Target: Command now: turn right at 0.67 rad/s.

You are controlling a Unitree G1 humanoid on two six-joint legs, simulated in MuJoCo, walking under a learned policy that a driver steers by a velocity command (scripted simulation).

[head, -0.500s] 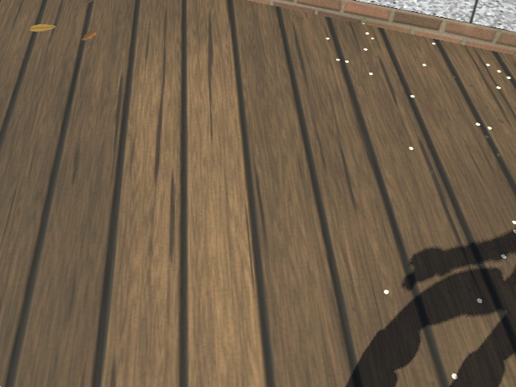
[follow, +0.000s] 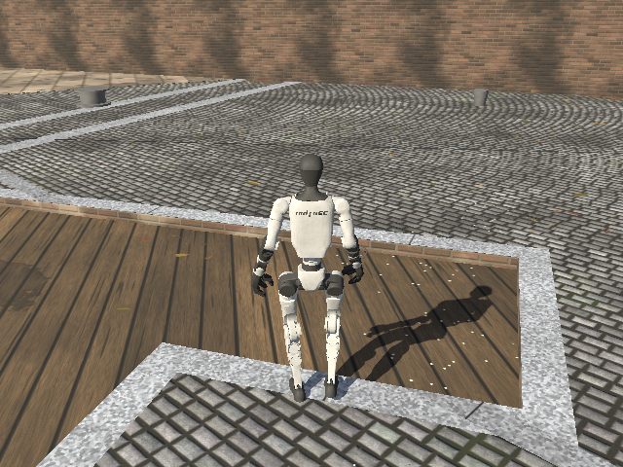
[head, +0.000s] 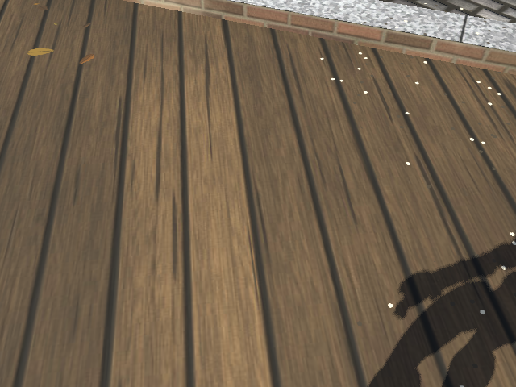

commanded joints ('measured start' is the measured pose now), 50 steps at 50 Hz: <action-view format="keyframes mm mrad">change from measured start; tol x32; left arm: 1 -45 73 20 -109 -9 -11 -6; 50 -461 89 -12 -117 33 -144 -40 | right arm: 1 19 -171 -56 -49 -1 -16 5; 50 386 -269 -70 178 7 -143 21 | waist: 1 -46 128 -74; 7 57 -303 -62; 50 -105 108 107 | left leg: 1 88 326 -170 -85 526 133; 5 -20 309 -76 109 386 13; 7 -499 -34 -88 519 -410 -134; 23 -360 -39 -275 283 -56 -151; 28 328 -39 -254 6 39 -106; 31 277 441 -951 -304 -492 43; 37 137 222 -400 -340 -48 15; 50 183 179 -307 -295 348 82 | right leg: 1 -32 -4 -22 -70 -46 -21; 5 181 8 5 -392 145 -83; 7 319 -343 684 -566 689 -325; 16 279 -94 417 -517 618 -235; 20 179 -51 567 -651 -149 -259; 26 -54 -31 651 -574 -35 -232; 29 -417 159 405 -92 -157 -106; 39 -516 31 226 226 400 -52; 50 -112 -33 90 -397 708 -59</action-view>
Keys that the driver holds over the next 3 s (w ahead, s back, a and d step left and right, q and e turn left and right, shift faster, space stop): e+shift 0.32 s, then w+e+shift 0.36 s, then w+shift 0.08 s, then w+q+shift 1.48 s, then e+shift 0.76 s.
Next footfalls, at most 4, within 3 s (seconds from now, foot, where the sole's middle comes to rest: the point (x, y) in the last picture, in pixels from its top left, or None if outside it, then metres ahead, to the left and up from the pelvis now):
0.12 right None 0.00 -0.10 -0.77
0.58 left None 0.13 0.05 -0.77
1.10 right None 0.29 -0.43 -0.88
1.50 left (447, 330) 0.70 -0.51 -0.88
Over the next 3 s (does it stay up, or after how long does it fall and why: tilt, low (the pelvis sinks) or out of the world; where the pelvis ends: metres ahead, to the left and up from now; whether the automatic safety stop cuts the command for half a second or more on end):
stays up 1.48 -0.42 -0.12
